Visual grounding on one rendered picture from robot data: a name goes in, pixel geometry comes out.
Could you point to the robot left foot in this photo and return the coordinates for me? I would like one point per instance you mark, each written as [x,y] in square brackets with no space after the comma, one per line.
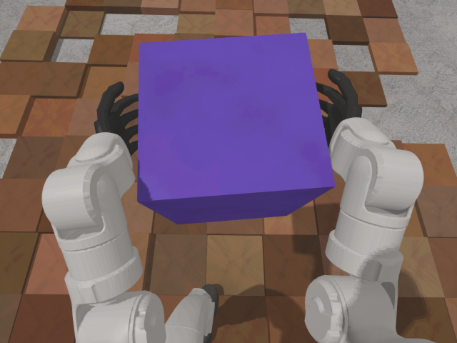
[212,291]

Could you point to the robot left hand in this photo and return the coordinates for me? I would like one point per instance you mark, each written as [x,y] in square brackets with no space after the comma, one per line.
[109,119]

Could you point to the robot left thigh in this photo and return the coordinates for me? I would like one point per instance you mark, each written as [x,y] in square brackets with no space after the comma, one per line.
[191,320]

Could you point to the right robot upper arm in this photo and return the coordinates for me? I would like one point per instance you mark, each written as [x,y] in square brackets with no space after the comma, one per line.
[341,310]

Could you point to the robot right hand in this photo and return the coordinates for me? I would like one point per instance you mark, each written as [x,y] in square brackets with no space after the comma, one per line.
[344,106]

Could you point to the carton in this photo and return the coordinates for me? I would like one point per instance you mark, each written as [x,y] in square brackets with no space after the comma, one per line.
[230,128]

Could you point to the left robot forearm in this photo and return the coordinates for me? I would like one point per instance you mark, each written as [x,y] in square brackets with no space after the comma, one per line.
[83,204]

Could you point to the left robot upper arm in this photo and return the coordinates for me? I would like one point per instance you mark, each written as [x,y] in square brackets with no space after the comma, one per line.
[135,317]

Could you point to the right robot forearm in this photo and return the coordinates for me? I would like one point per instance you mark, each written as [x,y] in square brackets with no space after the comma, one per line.
[382,184]

